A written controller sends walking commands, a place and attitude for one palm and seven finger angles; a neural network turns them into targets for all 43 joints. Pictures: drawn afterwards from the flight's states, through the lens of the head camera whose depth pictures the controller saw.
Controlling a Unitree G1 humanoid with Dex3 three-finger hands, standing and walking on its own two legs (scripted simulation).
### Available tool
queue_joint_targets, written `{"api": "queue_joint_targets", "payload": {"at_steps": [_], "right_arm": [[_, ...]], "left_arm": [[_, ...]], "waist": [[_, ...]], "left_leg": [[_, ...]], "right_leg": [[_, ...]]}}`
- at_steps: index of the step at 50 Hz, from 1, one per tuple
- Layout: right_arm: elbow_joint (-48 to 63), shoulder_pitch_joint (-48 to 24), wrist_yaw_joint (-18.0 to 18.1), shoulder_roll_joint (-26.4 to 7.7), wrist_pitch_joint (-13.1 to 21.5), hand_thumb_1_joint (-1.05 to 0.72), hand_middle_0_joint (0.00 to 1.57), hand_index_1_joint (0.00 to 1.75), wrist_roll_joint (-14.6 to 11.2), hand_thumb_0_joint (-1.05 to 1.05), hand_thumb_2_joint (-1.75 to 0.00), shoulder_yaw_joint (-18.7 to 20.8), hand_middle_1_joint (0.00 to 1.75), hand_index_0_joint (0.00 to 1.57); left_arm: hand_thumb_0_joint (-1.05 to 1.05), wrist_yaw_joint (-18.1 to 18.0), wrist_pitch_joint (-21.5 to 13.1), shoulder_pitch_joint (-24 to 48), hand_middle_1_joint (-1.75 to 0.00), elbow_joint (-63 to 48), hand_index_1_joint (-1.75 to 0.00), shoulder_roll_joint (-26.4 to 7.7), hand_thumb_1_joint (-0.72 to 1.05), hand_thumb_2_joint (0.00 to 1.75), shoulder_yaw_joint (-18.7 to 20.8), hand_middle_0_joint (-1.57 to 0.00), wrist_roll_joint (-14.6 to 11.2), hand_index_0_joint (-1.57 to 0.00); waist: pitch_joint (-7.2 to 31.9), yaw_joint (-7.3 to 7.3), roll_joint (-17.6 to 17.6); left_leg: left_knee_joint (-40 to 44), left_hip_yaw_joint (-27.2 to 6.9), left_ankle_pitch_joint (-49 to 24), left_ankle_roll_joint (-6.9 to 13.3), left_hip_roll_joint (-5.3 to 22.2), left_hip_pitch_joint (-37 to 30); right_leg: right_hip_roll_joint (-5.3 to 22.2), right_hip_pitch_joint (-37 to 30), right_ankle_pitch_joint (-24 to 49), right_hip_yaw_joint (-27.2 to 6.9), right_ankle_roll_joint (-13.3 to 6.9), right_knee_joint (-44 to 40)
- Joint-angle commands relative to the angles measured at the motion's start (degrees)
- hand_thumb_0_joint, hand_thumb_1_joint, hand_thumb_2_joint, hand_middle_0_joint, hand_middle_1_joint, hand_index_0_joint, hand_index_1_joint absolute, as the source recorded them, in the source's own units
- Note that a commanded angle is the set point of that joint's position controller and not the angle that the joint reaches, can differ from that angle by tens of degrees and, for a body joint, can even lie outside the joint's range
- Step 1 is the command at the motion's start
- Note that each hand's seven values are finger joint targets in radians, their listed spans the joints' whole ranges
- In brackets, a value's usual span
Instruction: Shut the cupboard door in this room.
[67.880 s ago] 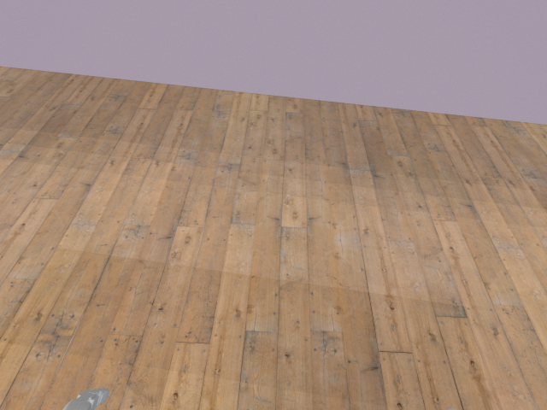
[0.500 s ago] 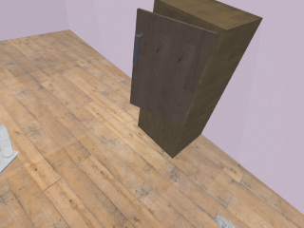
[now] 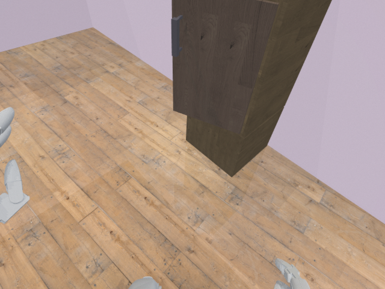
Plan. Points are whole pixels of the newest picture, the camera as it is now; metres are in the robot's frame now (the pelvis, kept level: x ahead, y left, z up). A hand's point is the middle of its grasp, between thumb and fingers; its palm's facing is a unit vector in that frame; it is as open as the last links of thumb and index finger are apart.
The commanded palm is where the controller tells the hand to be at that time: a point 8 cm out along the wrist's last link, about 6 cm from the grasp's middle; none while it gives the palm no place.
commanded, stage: stop stepping back and stand still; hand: left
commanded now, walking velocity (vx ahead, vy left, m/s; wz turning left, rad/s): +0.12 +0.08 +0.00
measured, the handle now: (177, 36) +0.99 +0.08 +0.06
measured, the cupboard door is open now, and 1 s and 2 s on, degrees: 21 21 21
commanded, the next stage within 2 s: let the arm hang, fingers relaxed in 0.60 s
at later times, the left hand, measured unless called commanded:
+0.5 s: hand (10, 160) +0.25 +0.28 +0.20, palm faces +0.38 -0.77 -0.51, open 7.4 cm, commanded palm +0.18 +0.32 +0.19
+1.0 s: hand out of the picture +0.09 +0.21 -0.15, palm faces +0.04 -0.99 -0.16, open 7.0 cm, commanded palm none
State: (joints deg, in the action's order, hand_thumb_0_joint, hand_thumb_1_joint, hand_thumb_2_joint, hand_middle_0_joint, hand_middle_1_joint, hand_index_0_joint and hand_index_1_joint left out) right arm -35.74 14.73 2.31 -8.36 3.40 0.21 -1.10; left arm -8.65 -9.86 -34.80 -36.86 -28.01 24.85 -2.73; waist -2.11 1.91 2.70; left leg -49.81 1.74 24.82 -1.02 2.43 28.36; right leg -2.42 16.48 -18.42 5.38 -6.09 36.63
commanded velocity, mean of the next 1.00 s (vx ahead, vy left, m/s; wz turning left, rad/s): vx -0.03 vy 0.00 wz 0.00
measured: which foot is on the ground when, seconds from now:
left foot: up 0.00-0.24, down 0.26-1.00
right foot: down 0.00-1.00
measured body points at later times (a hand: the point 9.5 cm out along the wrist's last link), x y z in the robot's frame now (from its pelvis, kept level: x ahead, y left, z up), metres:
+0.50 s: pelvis +0.04 +0.02 +0.01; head +0.07 +0.04 +0.46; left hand +0.22 +0.31 +0.23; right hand +0.23 -0.20 -0.05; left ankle +0.05 +0.14 -0.72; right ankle +0.01 -0.06 -0.72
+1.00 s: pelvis +0.00 +0.04 +0.01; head +0.02 +0.06 +0.46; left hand +0.08 +0.26 -0.14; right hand +0.07 -0.21 -0.12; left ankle +0.05 +0.14 -0.72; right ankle +0.01 -0.06 -0.72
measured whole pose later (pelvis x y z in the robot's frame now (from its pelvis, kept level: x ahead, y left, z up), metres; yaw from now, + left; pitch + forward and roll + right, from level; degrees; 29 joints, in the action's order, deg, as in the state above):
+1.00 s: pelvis +0.00 +0.04 +0.01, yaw +1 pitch -1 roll +0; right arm -49.5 14.3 -0.3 -12.4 -1.5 1.5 -0.9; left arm -1.7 3.2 -16.6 43.8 -9.3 1.0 0.0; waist -3.0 2.0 2.3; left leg -31.7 4.6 12.7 1.8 0.9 18.3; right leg 0.7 14.1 -17.2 5.0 -1.1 32.1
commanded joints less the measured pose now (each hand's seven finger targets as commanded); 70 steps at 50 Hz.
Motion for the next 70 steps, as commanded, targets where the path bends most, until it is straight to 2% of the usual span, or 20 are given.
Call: {"api": "queue_joint_targets", "payload": {"at_steps": [1, 5, 10, 12, 14, 15, 16, 18, 25, 30, 34, 35, 36, 38, 43, 45, 48, 52, 63, 70], "right_arm": [[6.38, -4.30, 1.18, -8.62, 2.30, -0.90, 0.20, 0.30, 0.35, 0.00, -0.90, 3.66, 0.30, 0.20], [5.76, -5.53, 2.56, -9.25, 1.95, -0.90, 0.20, 0.30, -0.20, 0.00, -0.90, 3.24, 0.30, 0.20], [6.17, -6.80, 3.00, -10.17, 3.60, -0.90, 0.20, 0.30, -0.39, 0.00, -0.90, 3.50, 0.30, 0.20], [7.27, -7.30, 3.21, -11.46, 3.90, -0.90, 0.20, 0.30, -0.77, 0.00, -0.90, 4.35, 0.30, 0.20], [8.97, -7.90, 2.98, -12.04, 3.81, -0.90, 0.20, 0.30, -1.31, 0.00, -0.90, 4.40, 0.30, 0.20], [9.02, -7.42, 2.90, -11.33, 3.97, -0.90, 0.20, 0.30, -1.42, 0.00, -0.90, 4.32, 0.30, 0.20], [8.85, -7.57, 2.81, -10.44, 4.05, -0.90, 0.20, 0.30, -0.63, 0.00, -0.90, 3.57, 0.30, 0.20], [9.69, -7.61, 2.26, -9.80, 3.96, -0.90, 0.20, 0.30, -0.88, 0.00, -0.90, 3.15, 0.30, 0.20], [10.08, -5.36, 1.74, -9.57, 1.51, -0.90, 0.20, 0.30, -1.57, 0.00, -0.90, 3.41, 0.30, 0.20], [10.05, -6.20, 2.11, -9.98, 0.70, -0.90, 0.20, 0.30, -1.84, 0.00, -0.90, 3.07, 0.30, 0.20], [10.15, -6.94, 2.63, -10.05, 1.16, -0.90, 0.20, 0.30, -1.69, 0.00, -0.90, 2.69, 0.30, 0.20], [2.38, -12.17, -2.71, -18.11, 5.11, -0.90, 0.20, 0.30, -2.35, 0.00, -0.90, 4.09, 0.30, 0.20], [-0.34, -7.04, -3.08, -17.65, 3.57, -0.90, 0.20, 0.30, -0.80, 0.00, -0.90, 5.61, 0.30, 0.20], [-0.33, -5.29, -2.63, -15.42, 1.22, -0.90, 0.20, 0.30, -0.28, 0.00, -0.90, 4.38, 0.30, 0.20], [-3.63, -3.61, -2.31, -12.48, -2.56, -0.90, 0.20, 0.30, 1.11, 0.00, -0.90, 2.32, 0.30, 0.20], [-6.13, -2.56, -2.19, -11.91, -3.55, -0.90, 0.20, 0.30, 1.38, 0.00, -0.90, 2.02, 0.30, 0.20], [-10.13, -2.21, -1.98, -11.27, -3.63, -0.90, 0.20, 0.30, 1.46, 0.00, -0.90, 1.60, 0.30, 0.20], [-13.96, -0.46, -1.44, -9.23, -4.11, -0.90, 0.20, 0.30, 1.42, 0.00, -0.90, 2.17, 0.30, 0.20], [-22.51, 5.88, -0.69, -7.96, -4.07, -0.90, 0.20, 0.30, 0.76, 0.00, -0.90, 2.69, 0.30, 0.20], [-25.48, 6.54, -0.55, -6.74, -3.99, -0.90, 0.20, 0.30, 0.68, 0.00, -0.90, 2.65, 0.30, 0.20]], "left_arm": [[0.00, -3.39, -4.57, 0.60, -0.30, -2.46, -0.30, -9.76, 0.90, 0.90, 13.03, -0.20, -0.58, -0.20], [0.00, -3.40, -3.99, 4.93, -0.30, 7.72, -0.30, -5.63, 0.90, 0.90, 7.46, -0.20, 0.17, -0.20], [0.00, -3.09, -2.85, 11.21, -0.30, 5.89, -0.30, -2.74, 0.90, 0.90, 0.80, -0.20, 0.63, -0.20], [0.00, -2.89, -3.19, 12.49, -0.30, -1.14, -0.30, -3.88, 0.90, 0.90, 0.48, -0.20, 0.94, -0.20], [0.00, -2.98, -4.24, 14.46, -0.30, -9.13, -0.30, -6.95, 0.90, 0.90, 2.84, -0.20, 1.31, -0.20], [0.00, -2.96, -3.93, 10.39, -0.30, -7.27, -0.30, -7.48, 0.90, 0.90, 4.54, -0.20, 1.38, -0.20], [0.00, -2.90, -4.22, 9.56, -0.30, -11.41, -0.30, -11.27, 0.90, 0.90, 8.29, -0.20, 1.25, -0.20], [0.00, -2.67, -5.10, 8.55, -0.30, -13.63, -0.30, -10.01, 0.90, 0.90, 8.27, -0.20, 0.59, -0.20], [0.00, -2.18, -3.60, -2.06, -0.30, -2.13, -0.30, -6.74, 0.90, 0.90, 9.52, -0.20, -1.63, -0.20], [0.00, -1.72, -1.70, -0.78, -0.30, 1.85, -0.30, -5.14, 0.90, 0.90, 6.14, -0.20, -1.59, -0.20], [0.00, -1.88, -1.68, 3.76, -0.30, -1.73, -0.30, -5.69, 0.90, 0.90, 4.50, -0.20, -0.86, -0.20], [0.00, 5.75, 5.89, 8.92, -0.30, 39.02, -0.30, 5.32, 0.90, 0.90, -20.18, -0.20, 2.52, -0.20], [0.00, 7.40, 9.18, 10.27, -0.30, 42.05, -0.30, 5.48, 0.90, 0.90, -18.79, -0.20, 3.13, -0.20], [0.00, 8.22, 10.28, 11.05, -0.30, 44.76, -0.30, 7.60, 0.90, 0.90, -19.69, -0.20, 3.40, -0.20], [0.00, 8.07, 10.10, 17.02, -0.30, 61.91, -0.30, 7.36, 0.90, 0.90, -21.56, -0.20, 3.89, -0.20], [0.00, 7.63, 10.44, 18.87, -0.30, 68.19, -0.30, 7.49, 0.90, 0.90, -22.35, -0.20, 3.70, -0.20], [0.00, 7.24, 10.43, 17.70, -0.30, 76.79, -0.30, 8.48, 0.90, 0.90, -22.83, -0.20, 3.44, -0.20], [0.00, 7.06, 10.26, 15.05, -0.30, 84.87, -0.30, 10.48, 0.90, 0.90, -22.10, -0.20, 3.63, -0.20], [0.00, 7.01, 9.54, 14.44, -0.30, 96.98, -0.30, 12.32, 0.90, 0.90, -23.44, -0.20, 3.50, -0.20], [0.00, 6.64, 9.60, 12.65, -0.30, 100.19, -0.30, 13.56, 0.90, 0.90, -23.59, -0.20, 3.61, -0.20]], "waist": [[5.57, -0.41, -2.23], [2.54, -1.35, 2.18], [5.01, -2.08, 6.81], [7.26, -2.12, -0.16], [9.30, -2.90, -6.09], [8.23, -2.76, -6.74], [9.13, -2.75, -13.67], [8.24, -2.33, -15.18], [12.86, -0.89, -8.19], [10.31, -0.98, -3.48], [8.76, -1.31, -3.69], [2.41, -0.07, -5.18], [7.21, -0.49, -4.37], [6.16, -1.20, -4.21], [3.53, -1.03, 7.87], [2.70, -0.49, 5.06], [3.13, -1.41, -7.71], [2.20, -1.91, -14.40], [-2.15, -0.89, -0.97], [-3.83, -1.08, -1.78]], "left_leg": [[-13.22, -2.43, -2.32, -0.70, 1.02, 11.78], [2.16, 2.02, -4.32, 0.15, 0.32, 2.87], [22.08, 3.39, -13.36, 2.55, -0.99, -14.62], [25.40, -2.81, -25.88, 4.42, 5.05, -21.92], [24.19, -7.34, -35.06, 5.55, 9.67, -23.89], [23.53, -5.04, -36.92, 4.68, 8.69, -22.55], [24.29, -4.34, -36.93, 3.88, 7.14, -20.48], [23.98, -3.65, -37.33, 2.59, 6.59, -16.81], [21.73, -0.41, -32.31, 1.13, 5.30, -16.31], [23.40, -1.02, -27.61, 1.74, 5.78, -15.44], [24.73, -1.62, -22.36, 2.20, 5.19, -14.60], [17.29, -1.58, -32.24, 2.31, 5.79, -11.45], [18.51, -1.26, -30.68, 2.24, 6.09, -14.28], [19.91, -2.80, -21.01, 3.39, 6.60, -10.84], [20.08, -4.24, -15.39, 3.39, 2.95, -12.24], [20.62, -3.72, -15.91, 2.96, 2.29, -15.10], [26.52, -5.16, -14.83, 3.24, 3.83, -12.99], [29.78, -5.05, -5.34, 2.91, 3.62, -10.91], [32.82, -4.66, -5.16, 3.27, 4.59, -15.26], [34.45, -4.35, -4.01, 3.53, 4.86, -15.55]], "right_leg": [[19.17, -7.39, -11.88, -28.82, -6.18, -23.51], [15.50, -5.81, 4.93, -17.19, -3.24, -20.70], [11.69, -6.23, 18.04, -10.33, 3.55, -14.61], [9.27, -4.11, 21.74, -8.21, 7.09, -8.02], [5.97, -2.16, 16.40, -6.83, 8.78, -6.86], [5.13, -2.95, 18.89, -6.64, 7.74, -8.09], [5.10, -4.21, 19.55, -5.85, 6.64, -7.72], [4.70, -7.47, 20.88, -5.25, 5.78, -8.26], [6.64, -11.36, 30.88, -8.42, 5.00, -10.20], [6.70, -8.96, 26.85, -7.76, 6.00, -11.69], [6.88, -7.85, 20.33, -7.93, 5.91, -12.62], [10.74, -0.88, 26.29, -2.81, 4.81, -5.65], [9.61, -0.50, 21.15, -6.85, 3.87, -7.83], [8.99, -0.01, 11.84, -5.47, 4.22, -7.64], [10.53, 1.44, 4.78, -9.39, 1.94, -11.99], [10.68, 3.09, 2.08, -9.99, 1.58, -13.45], [7.94, -2.77, 2.17, -8.41, 3.31, -12.56], [7.49, -5.86, 1.26, -7.35, 2.82, -15.26], [7.40, -1.74, -0.59, -8.28, 3.23, -19.71], [7.01, -0.54, -0.33, -8.11, 3.77, -19.34]]}}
